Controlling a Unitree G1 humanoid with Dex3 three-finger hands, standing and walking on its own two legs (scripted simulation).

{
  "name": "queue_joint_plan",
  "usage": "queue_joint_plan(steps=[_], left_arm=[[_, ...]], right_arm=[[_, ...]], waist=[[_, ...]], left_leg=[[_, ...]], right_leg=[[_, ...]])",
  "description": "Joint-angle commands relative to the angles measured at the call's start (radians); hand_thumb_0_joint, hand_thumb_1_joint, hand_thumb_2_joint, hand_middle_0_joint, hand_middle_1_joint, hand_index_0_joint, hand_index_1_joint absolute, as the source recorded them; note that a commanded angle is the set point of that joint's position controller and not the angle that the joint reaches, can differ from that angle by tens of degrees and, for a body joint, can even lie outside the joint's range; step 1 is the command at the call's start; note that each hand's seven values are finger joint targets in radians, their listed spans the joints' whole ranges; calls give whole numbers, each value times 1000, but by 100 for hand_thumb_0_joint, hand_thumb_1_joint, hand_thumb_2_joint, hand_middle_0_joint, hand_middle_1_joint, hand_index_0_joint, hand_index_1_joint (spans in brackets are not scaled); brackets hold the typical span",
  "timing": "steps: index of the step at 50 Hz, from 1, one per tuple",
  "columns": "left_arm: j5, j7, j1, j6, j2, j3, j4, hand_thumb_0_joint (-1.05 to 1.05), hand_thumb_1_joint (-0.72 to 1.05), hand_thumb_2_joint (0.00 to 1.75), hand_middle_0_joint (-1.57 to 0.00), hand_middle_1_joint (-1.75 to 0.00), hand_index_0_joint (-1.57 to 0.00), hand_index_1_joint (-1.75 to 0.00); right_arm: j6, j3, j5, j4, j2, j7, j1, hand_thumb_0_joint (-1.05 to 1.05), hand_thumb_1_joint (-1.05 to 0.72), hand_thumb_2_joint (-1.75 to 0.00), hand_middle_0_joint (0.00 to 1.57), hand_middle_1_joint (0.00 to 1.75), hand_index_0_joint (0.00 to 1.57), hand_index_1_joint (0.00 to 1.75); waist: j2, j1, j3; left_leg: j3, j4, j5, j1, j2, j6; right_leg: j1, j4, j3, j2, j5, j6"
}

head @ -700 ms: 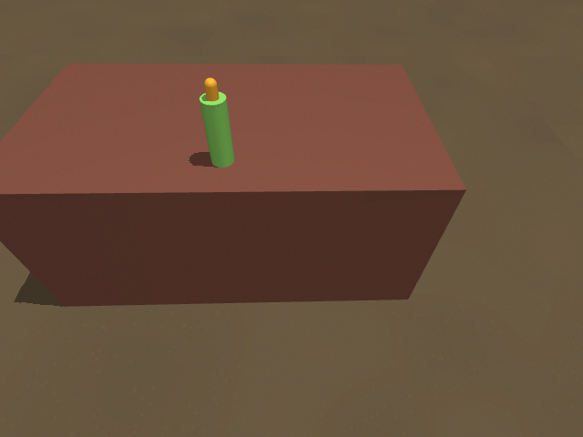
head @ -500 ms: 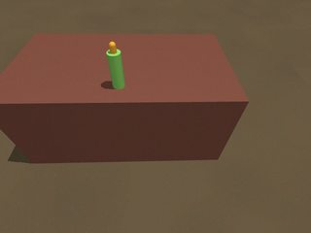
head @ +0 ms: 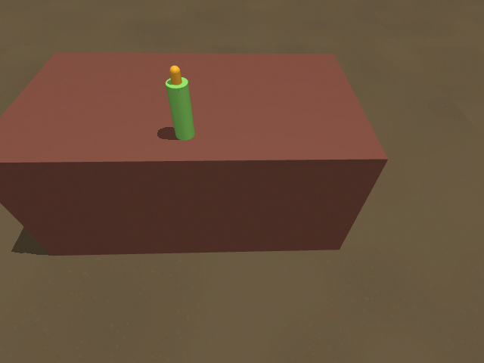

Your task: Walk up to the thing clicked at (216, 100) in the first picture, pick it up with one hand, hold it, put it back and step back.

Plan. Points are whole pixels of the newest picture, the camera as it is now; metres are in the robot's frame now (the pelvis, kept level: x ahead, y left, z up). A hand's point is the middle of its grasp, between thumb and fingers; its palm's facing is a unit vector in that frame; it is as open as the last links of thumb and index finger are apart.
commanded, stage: stand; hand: left
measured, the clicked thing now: (180, 103) +0.86 +0.20 -0.06
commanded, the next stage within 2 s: walk up in 0.42 s
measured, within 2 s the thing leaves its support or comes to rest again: neither
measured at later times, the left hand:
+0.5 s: hand out of the picture +0.08 +0.25 -0.16, palm faces -0.02 -0.94 -0.34, open 7.4 cm
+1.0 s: hand out of the picture +0.15 +0.21 -0.15, palm faces +0.07 -0.93 -0.36, open 7.4 cm
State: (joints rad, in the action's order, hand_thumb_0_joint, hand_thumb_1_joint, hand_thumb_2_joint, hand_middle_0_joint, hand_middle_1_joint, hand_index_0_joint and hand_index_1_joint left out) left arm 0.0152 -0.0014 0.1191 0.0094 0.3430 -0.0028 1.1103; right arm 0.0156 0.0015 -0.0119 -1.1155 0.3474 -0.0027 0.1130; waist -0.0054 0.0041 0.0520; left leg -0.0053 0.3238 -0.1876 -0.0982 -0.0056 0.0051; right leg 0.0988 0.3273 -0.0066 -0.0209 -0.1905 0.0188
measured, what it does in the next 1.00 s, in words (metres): walks ahead: right foot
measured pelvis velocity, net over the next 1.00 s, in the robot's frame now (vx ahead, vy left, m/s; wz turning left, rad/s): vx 0.14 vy -0.06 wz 0.07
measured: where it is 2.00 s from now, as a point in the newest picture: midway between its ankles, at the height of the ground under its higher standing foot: (255, 324)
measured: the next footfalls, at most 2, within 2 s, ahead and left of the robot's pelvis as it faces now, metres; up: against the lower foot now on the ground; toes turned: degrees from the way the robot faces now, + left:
right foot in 0.68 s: +0.14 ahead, -0.18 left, +0.00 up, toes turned -2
left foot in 1.10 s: +0.32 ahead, +0.09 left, +0.00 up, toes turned +8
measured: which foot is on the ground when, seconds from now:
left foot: down 0.00-0.70, up 0.72-1.00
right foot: down 0.00-0.48, up 0.50-0.66, down 0.68-1.00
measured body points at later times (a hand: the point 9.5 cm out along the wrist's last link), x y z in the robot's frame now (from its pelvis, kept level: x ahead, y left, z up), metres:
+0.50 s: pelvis +0.01 +0.00 +0.00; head +0.01 +0.00 +0.45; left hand +0.08 +0.30 -0.13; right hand +0.08 -0.31 -0.13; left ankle -0.01 +0.11 -0.75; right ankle -0.01 -0.13 -0.74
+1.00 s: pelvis +0.14 -0.06 -0.01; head +0.16 -0.07 +0.44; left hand +0.14 +0.26 -0.12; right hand +0.22 -0.38 -0.12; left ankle +0.23 +0.09 -0.71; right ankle +0.10 -0.17 -0.75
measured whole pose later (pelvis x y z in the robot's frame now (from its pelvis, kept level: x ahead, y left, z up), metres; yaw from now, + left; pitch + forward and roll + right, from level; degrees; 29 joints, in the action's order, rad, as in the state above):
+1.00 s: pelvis +0.14 -0.06 -0.01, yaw +4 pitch -3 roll -1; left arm 0.03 0.05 0.34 0.06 0.38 0.07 0.89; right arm 0.02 -0.07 -0.03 -0.92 0.42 -0.07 0.29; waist 0.04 0.04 0.09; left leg 0.05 0.76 -0.26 -0.46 0.05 0.00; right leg 0.05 0.40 0.11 0.00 -0.29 -0.02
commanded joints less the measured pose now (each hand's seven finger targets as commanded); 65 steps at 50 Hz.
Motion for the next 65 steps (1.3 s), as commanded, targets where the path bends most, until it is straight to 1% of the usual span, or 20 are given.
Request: queue_joint_plan(steps=[1, 20, 21, 22, 25, 31, 34, 35, 36, 37, 39, 42, 47, 51, 54, 55, 56, 57, 61, 65], left_arm=[[-5, -10, -33, 21, 215, 41, -58, 0, 90, 90, -20, -30, -20, -30], [-6, -10, -32, 22, 216, 38, -60, 0, 90, 90, -20, -30, -20, -30], [16, 17, 10, 31, 279, 95, -113, 0, 90, 90, -20, -30, -20, -30], [27, 27, -6, 27, 271, 100, -110, 0, 90, 90, -20, -30, -20, -30], [28, 43, -88, 20, 241, 110, -190, 0, 90, 90, -20, -30, -20, -30], [25, 76, 37, 39, 243, 128, -206, 0, 90, 90, -20, -30, -20, -30], [28, 55, 280, 50, 269, 162, -138, 0, 90, 90, -20, -30, -20, -30], [38, 38, 393, 57, 352, 190, -129, 0, 90, 90, -20, -30, -20, -30], [43, 34, 325, 66, 427, 191, -184, 0, 90, 90, -20, -30, -20, -30], [25, 38, 198, 62, 425, 182, -233, 0, 90, 90, -20, -30, -20, -30], [5, 35, 116, 71, 341, 158, -263, 0, 90, 90, -20, -30, -20, -30], [2, 35, 129, 81, 302, 144, -278, 0, 90, 90, -20, -30, -20, -30], [7, 34, 170, 87, 326, 155, -318, 0, 90, 90, -20, -30, -20, -30], [8, 37, 211, 81, 324, 144, -333, 0, 90, 90, -20, -30, -20, -30], [2, 35, 205, 70, 305, 127, -351, 0, 90, 90, -20, -30, -20, -30], [-1, 33, 245, 65, 250, 109, -356, 0, 90, 90, -20, -30, -20, -30], [-12, 33, 295, 62, 173, 91, -375, 0, 90, 90, -20, -30, -20, -30], [-11, 20, 290, 54, 270, 111, -358, 0, 90, 90, -20, -30, -20, -30], [-16, 28, 298, 47, 284, 109, -303, 0, 90, 90, -20, -30, -20, -30], [-1, 60, 248, 45, 250, 112, -326, 0, 90, 90, -20, -30, -20, -30]], right_arm=[[19, -38, 4, 59, 210, 14, -36, 0, -90, -90, 20, 30, 20, 30], [19, -40, 3, 55, 213, 13, -35, 0, -90, -90, 20, 30, 20, 30], [32, -91, -9, 93, 283, -6, 43, 0, -90, -90, 20, 30, 20, 30], [33, -106, -16, 82, 306, -12, 89, 0, -90, -90, 20, 30, 20, 30], [46, -145, -25, 119, 356, -14, 129, 0, -90, -90, 20, 30, 20, 30], [57, -144, -29, 228, 312, -29, 49, 0, -90, -90, 20, 30, 20, 30], [41, -121, -26, 264, 242, -31, 24, 0, -90, -90, 20, 30, 20, 30], [39, -94, -20, 284, 163, -29, 58, 0, -90, -90, 20, 30, 20, 30], [32, -96, -9, 302, 183, -21, 70, 0, -90, -90, 20, 30, 20, 30], [27, -119, -12, 280, 269, -15, 77, 0, -90, -90, 20, 30, 20, 30], [35, -123, 3, 226, 290, -28, 176, 0, -90, -90, 20, 30, 20, 30], [36, -120, -2, 212, 259, -44, 233, 0, -90, -90, 20, 30, 20, 30], [32, -119, -11, 284, 242, -63, 149, 0, -90, -90, 20, 30, 20, 30], [48, -120, -12, 327, 225, -66, 90, 0, -90, -90, 20, 30, 20, 30], [63, -140, -17, 293, 247, -51, 243, 0, -90, -90, 20, 30, 20, 30], [69, -163, -27, 268, 298, -39, 363, 0, -90, -90, 20, 30, 20, 30], [76, -185, -36, 294, 393, -26, 412, 0, -90, -90, 20, 30, 20, 30], [78, -189, 3, 328, 425, -23, 379, 0, -90, -90, 20, 30, 20, 30], [80, -141, 13, 373, 312, -13, 216, 0, -90, -90, 20, 30, 20, 30], [84, -141, -6, 394, 332, -18, 214, 0, -90, -90, 20, 30, 20, 30]], waist=[[2, -2, -77], [5, -3, -74], [3, -13, -166], [50, -30, -76], [155, -66, 149], [176, 0, 21], [3, 121, -57], [-301, 177, -69], [-303, 136, -35], [-155, 84, 75], [-70, 16, 114], [-106, 5, 78], [-114, 32, 88], [-100, 43, 38], [2, -49, -32], [155, -97, -111], [359, -96, -150], [206, -100, -185], [109, -8, 25], [176, -27, 26]], left_leg=[[95, -41, 164, 13, 133, 26], [97, -44, 167, 14, 130, 21], [122, 6, -297, 45, 98, 92], [212, -44, -516, 13, 145, 125], [497, -204, -534, 64, 371, 266], [209, -93, -266, -64, 226, 187], [68, 256, -240, -371, 109, 105], [-14, 607, -389, -540, -32, 75], [75, 780, -418, -608, -87, 43], [172, 816, -333, -566, 7, 35], [170, 785, -196, -532, 56, 33], [126, 663, -133, -425, 69, 6], [78, 441, -78, -435, 84, -6], [-29, 299, -12, -296, 70, 13], [-85, 197, 21, -10, 11, 44], [9, 137, -91, 143, 57, 85], [471, 71, -148, 307, 325, 177], [717, -44, -234, 232, 444, 283], [264, -19, -11, -90, 314, 217], [153, -27, -18, -159, 283, 251]], right_leg=[[-4, -38, -78, -109, 162, -43], [-6, -43, -82, -111, 161, -42], [-9, 63, -36, -43, -266, -77], [122, 136, -28, -31, -413, -85], [538, 488, -42, -55, -307, -56], [232, 297, 23, -41, -189, -42], [-237, 167, 75, 26, -61, -36], [-318, -23, -188, -132, -362, -69], [-156, -231, -641, -398, -673, -182], [18, -250, -672, -434, -775, -239], [28, -193, -406, -301, -499, -207], [66, -168, -192, -243, -224, -213], [18, -141, -102, -252, -132, -231], [31, -22, -29, -237, 136, -209], [133, 261, 45, -180, 259, -171], [217, 528, 100, -105, 200, -134], [490, 790, 87, 44, -232, -70], [515, 876, -48, 50, -395, -85], [448, 799, -99, -70, -222, -70], [373, 544, 0, -78, -213, -33]])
